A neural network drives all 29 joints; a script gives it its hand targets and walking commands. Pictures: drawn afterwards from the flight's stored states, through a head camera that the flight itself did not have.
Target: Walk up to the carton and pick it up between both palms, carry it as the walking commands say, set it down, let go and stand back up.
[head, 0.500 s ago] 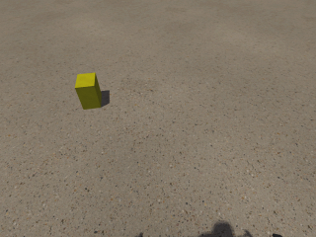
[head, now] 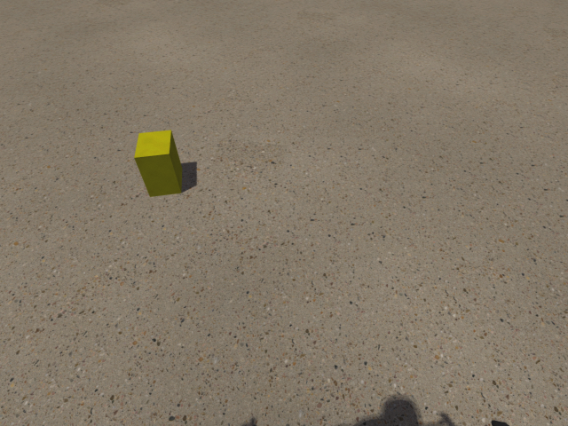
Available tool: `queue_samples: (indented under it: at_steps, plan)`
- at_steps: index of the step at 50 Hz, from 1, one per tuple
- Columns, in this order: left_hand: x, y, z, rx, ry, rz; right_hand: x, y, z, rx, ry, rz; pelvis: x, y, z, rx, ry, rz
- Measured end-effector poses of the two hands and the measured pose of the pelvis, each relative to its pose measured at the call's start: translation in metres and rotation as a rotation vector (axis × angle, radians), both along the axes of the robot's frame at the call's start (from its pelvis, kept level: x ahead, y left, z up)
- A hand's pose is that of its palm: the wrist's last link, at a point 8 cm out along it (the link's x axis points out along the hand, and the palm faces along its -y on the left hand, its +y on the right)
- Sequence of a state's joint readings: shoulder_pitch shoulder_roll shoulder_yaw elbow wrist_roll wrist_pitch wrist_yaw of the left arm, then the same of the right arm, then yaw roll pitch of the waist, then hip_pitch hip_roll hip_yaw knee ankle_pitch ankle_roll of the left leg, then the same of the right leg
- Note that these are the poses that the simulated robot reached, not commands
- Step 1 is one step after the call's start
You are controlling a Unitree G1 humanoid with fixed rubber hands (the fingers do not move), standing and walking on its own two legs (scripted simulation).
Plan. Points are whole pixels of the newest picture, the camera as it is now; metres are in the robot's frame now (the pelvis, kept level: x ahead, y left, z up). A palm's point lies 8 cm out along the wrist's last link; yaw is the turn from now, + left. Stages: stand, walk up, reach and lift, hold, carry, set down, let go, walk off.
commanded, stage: stand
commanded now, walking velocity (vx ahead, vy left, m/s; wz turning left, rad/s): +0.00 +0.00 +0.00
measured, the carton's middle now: (160, 163) +1.46 +0.63 -0.65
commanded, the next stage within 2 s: walk up in 0.58 s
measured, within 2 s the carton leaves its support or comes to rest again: neither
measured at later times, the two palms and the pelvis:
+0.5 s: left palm out of the picture +0.10 +0.31 -0.10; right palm out of the picture +0.10 -0.31 -0.10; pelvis +0.01 +0.00 +0.00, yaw +0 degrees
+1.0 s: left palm out of the picture +0.07 +0.41 -0.08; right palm (489, 385) +0.21 -0.28 -0.07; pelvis +0.04 +0.04 -0.01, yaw +10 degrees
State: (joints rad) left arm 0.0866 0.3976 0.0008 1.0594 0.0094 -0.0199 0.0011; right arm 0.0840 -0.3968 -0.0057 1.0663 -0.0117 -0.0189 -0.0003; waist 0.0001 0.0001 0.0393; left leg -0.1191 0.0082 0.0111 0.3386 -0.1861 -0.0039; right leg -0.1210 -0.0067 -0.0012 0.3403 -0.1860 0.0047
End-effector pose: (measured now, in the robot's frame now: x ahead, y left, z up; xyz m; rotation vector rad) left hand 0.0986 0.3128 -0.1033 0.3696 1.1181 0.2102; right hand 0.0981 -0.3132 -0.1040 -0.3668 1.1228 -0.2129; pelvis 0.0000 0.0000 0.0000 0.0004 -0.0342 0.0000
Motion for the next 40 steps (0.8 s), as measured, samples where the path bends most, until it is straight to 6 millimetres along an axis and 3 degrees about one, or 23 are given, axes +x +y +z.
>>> queue_samples:
  at_steps: [40]
  plan:
    - [0.0065, 0.0063, 0.0037, 0.005, -0.037, 0.013, 0.0074, -0.0019, 0.0011, 0.009, 0.002, 0.013, 0.0076, 0.0013, -0.0012, -0.009, 0.005, 0.024]
